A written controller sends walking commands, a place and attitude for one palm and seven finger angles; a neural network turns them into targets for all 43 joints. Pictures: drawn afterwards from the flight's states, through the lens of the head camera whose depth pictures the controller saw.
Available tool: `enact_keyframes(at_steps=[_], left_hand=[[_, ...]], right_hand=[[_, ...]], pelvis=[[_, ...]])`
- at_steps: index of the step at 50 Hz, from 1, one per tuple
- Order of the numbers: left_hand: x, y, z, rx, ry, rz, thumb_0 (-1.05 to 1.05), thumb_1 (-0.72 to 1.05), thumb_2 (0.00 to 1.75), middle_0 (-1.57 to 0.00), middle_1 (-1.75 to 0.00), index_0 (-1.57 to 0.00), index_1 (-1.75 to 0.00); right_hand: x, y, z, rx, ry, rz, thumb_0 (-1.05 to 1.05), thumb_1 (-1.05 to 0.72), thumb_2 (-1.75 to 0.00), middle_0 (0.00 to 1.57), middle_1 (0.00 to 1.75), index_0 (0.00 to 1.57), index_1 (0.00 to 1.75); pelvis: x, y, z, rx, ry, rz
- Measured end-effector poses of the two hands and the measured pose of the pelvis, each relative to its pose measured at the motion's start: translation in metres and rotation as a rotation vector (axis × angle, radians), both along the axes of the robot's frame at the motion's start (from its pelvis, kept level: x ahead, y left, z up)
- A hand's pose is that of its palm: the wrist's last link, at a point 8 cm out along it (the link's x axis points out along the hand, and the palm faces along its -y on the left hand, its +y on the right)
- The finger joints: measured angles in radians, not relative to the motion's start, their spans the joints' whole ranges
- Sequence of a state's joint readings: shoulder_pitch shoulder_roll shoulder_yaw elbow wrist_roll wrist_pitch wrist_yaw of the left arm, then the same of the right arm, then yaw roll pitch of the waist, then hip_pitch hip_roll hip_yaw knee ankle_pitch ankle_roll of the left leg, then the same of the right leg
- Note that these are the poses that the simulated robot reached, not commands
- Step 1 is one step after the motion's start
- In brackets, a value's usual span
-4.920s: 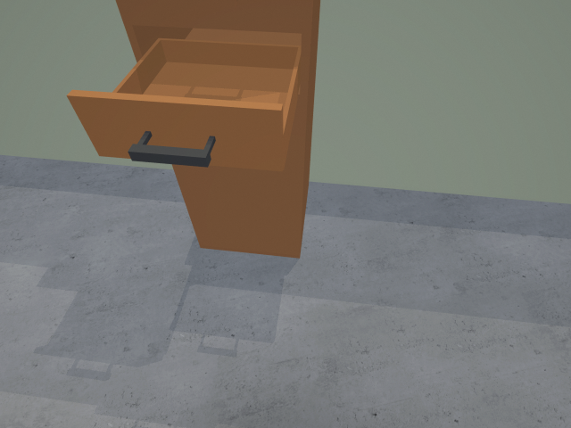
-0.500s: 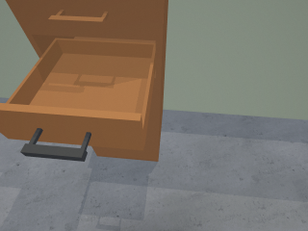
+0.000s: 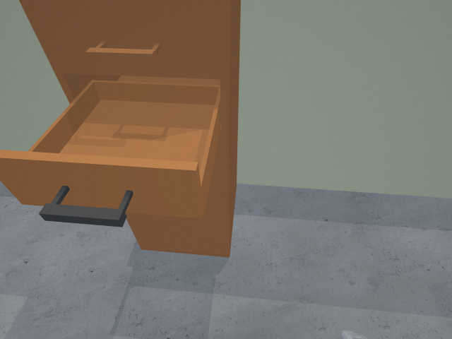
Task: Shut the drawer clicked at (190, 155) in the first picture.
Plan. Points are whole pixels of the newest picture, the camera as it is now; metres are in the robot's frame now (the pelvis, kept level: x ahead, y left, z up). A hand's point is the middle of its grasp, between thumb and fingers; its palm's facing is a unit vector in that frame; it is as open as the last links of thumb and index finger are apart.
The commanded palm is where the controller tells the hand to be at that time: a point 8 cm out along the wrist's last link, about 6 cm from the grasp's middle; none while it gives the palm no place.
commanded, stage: come to a stop and stand still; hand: left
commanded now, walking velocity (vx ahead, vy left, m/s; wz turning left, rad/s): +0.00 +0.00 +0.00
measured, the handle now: (89, 204) +0.32 +0.27 +0.08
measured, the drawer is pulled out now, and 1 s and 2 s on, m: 0.30 0.30 0.30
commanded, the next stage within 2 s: look again from close up in 1.36 s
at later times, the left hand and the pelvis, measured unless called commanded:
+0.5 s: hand out of the picture -0.06 +0.21 -0.17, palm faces +0.02 -0.98 -0.22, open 7.4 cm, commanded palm none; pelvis -0.05 +0.02 +0.00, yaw +0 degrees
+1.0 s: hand out of the picture -0.06 +0.22 -0.19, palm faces +0.06 -0.98 -0.18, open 7.4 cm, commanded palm none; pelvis -0.08 +0.04 -0.01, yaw +1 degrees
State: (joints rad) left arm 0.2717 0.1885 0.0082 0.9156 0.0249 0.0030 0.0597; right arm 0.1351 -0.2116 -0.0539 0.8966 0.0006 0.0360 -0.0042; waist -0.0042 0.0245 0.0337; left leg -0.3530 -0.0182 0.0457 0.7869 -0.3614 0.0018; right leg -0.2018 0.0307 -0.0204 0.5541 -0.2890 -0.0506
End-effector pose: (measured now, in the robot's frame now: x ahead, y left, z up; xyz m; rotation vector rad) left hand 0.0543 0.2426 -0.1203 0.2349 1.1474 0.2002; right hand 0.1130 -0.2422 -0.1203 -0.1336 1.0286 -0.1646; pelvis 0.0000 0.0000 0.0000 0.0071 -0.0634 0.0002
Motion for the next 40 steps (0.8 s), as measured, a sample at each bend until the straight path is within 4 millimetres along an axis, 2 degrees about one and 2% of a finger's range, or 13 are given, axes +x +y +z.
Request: enact_keyframes(at_steps=[3, 8, 16, 19, 22, 26, 29, 32, 36, 40], left_hand=[[-0.004, -0.001, -0.011, -0.035, -0.029, 0.003, 0.01, 0.90, 0.90, -0.20, -0.30, -0.20, -0.30], [-0.023, -0.002, -0.013, -0.073, -0.018, 0.011, 0.01, 0.90, 0.90, -0.20, -0.30, -0.20, -0.30], [-0.093, 0.000, -0.012, -0.074, 0.147, 0.033, 0.01, 0.90, 0.90, -0.20, -0.30, -0.20, -0.30], [-0.112, 0.005, -0.014, -0.074, 0.204, 0.042, 0.01, 0.90, 0.90, -0.20, -0.30, -0.20, -0.30], [-0.119, 0.011, -0.017, -0.073, 0.228, 0.043, 0.01, 0.90, 0.90, -0.20, -0.30, -0.20, -0.30], [-0.115, 0.018, -0.018, -0.073, 0.210, 0.037, 0.01, 0.90, 0.90, -0.20, -0.30, -0.20, -0.30], [-0.108, 0.021, -0.017, -0.075, 0.181, 0.031, 0.01, 0.90, 0.90, -0.20, -0.30, -0.20, -0.30], [-0.105, 0.021, -0.017, -0.077, 0.158, 0.028, 0.01, 0.90, 0.90, -0.20, -0.30, -0.19, -0.30], [-0.110, 0.018, -0.018, -0.083, 0.148, 0.033, 0.01, 0.91, 0.90, -0.20, -0.30, -0.19, -0.30], [-0.127, 0.012, -0.018, -0.091, 0.157, 0.050, 0.01, 0.91, 0.90, -0.20, -0.30, -0.19, -0.30]], right_hand=[[-0.004, 0.008, 0.001, -0.012, -0.042, 0.034, 0.01, -0.91, -0.90, 0.20, 0.30, 0.19, 0.30], [-0.040, 0.019, -0.001, -0.020, 0.034, 0.074, 0.00, -0.91, -0.90, 0.20, 0.30, 0.19, 0.30], [-0.107, 0.021, -0.015, 0.003, 0.204, 0.042, 0.01, -0.90, -0.90, 0.20, 0.30, 0.20, 0.30], [-0.133, 0.020, -0.016, -0.001, 0.253, 0.016, 0.01, -0.90, -0.90, 0.20, 0.30, 0.20, 0.30], [-0.157, 0.019, -0.016, -0.014, 0.301, -0.010, 0.01, -0.91, -0.90, 0.20, 0.30, 0.20, 0.30], [-0.182, 0.019, -0.014, -0.030, 0.358, -0.026, 0.01, -0.91, -0.90, 0.20, 0.30, 0.20, 0.30], [-0.190, 0.019, -0.011, -0.038, 0.377, -0.029, 0.01, -0.91, -0.90, 0.20, 0.30, 0.20, 0.30], [-0.189, 0.020, -0.012, -0.042, 0.370, -0.026, 0.01, -0.91, -0.90, 0.20, 0.30, 0.20, 0.30], [-0.176, 0.020, -0.015, -0.039, 0.327, -0.010, 0.01, -0.91, -0.90, 0.20, 0.30, 0.20, 0.30], [-0.156, 0.023, -0.015, -0.030, 0.265, 0.013, 0.01, -0.91, -0.90, 0.20, 0.30, 0.20, 0.30]], pelvis=[[-0.008, 0.003, -0.007, -0.032, -0.008, 0.021], [-0.022, 0.008, -0.003, -0.028, -0.003, 0.007], [-0.039, 0.011, 0.002, -0.016, 0.017, -0.003], [-0.042, 0.013, 0.003, -0.019, 0.019, -0.001], [-0.045, 0.015, 0.002, -0.025, 0.013, -0.002], [-0.048, 0.019, 0.003, -0.029, 0.010, -0.003], [-0.052, 0.022, 0.005, -0.026, 0.012, -0.002], [-0.057, 0.024, 0.004, -0.021, 0.008, 0.000], [-0.064, 0.025, 0.003, -0.015, -0.003, 0.004], [-0.070, 0.025, 0.003, -0.013, -0.007, 0.010]])
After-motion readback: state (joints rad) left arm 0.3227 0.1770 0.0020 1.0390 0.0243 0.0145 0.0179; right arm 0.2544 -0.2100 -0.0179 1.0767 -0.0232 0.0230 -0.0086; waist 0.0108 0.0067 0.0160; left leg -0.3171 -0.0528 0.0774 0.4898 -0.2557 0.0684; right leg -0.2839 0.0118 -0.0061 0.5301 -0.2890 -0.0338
